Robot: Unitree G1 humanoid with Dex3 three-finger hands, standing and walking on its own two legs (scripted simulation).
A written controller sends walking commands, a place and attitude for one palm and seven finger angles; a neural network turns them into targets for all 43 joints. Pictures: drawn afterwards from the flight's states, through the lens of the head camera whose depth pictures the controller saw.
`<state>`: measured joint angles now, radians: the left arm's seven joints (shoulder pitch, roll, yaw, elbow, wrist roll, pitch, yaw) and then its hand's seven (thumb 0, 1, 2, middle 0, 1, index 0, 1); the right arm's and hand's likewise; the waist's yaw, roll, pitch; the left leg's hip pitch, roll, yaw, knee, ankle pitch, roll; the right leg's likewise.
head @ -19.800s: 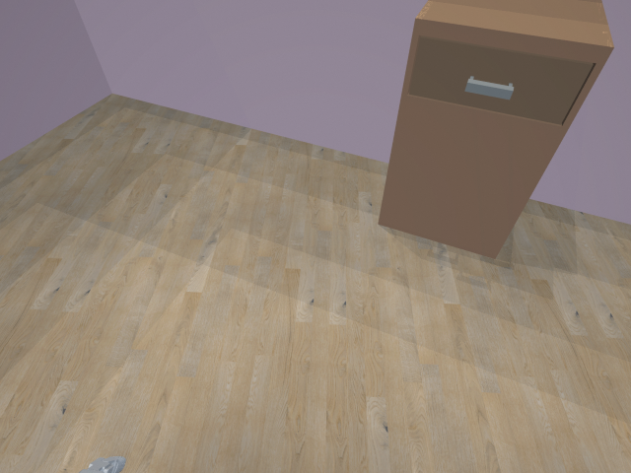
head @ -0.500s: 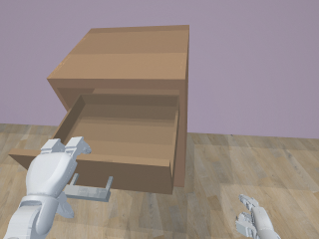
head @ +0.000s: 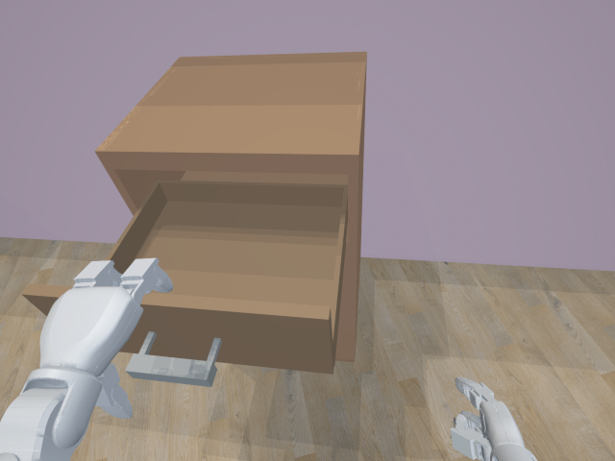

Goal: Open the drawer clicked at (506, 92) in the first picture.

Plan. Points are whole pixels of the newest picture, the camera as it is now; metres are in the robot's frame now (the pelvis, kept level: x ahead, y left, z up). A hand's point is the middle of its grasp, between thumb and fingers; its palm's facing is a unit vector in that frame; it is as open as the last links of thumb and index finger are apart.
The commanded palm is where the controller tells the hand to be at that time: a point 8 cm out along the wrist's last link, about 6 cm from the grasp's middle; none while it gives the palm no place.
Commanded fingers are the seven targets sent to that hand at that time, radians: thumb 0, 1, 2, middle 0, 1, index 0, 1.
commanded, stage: draw the hand back to the body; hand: left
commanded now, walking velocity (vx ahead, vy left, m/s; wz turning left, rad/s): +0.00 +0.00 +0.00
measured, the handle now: (177, 355) +0.25 +0.26 -0.05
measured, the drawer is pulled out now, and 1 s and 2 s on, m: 0.30 0.30 0.30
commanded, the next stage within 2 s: step back with the hand held close in 1.40 s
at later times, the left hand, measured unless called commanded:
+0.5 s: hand (118, 338) +0.19 +0.24 +0.12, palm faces +0.24 -0.65 -0.72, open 13.8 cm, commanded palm +0.15 +0.27 +0.16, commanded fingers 0.00 -0.29 0.39 -0.28 -1.07 -0.28 -1.07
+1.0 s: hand (112, 319) +0.20 +0.24 +0.15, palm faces +0.40 -0.82 -0.41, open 10.4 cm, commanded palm +0.15 +0.28 +0.17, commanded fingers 0.00 0.58 0.76 -0.22 -0.50 -0.22 -0.50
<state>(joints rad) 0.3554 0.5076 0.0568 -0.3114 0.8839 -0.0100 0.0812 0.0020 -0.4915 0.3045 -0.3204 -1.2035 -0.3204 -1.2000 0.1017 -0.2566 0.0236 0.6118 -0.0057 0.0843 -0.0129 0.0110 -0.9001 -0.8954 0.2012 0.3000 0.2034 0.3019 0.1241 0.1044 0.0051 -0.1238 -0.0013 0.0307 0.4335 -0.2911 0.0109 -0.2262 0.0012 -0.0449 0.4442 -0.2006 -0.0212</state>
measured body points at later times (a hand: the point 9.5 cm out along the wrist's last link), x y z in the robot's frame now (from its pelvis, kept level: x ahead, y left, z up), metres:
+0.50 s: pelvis +0.00 +0.01 +0.00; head +0.01 -0.03 +0.45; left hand +0.17 +0.28 +0.16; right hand +0.22 -0.20 -0.09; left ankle -0.04 +0.11 -0.74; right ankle +0.02 -0.11 -0.74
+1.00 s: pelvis +0.02 +0.00 +0.00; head +0.02 -0.02 +0.45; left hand +0.17 +0.28 +0.18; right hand +0.22 -0.22 -0.08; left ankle -0.04 +0.11 -0.74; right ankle +0.02 -0.11 -0.74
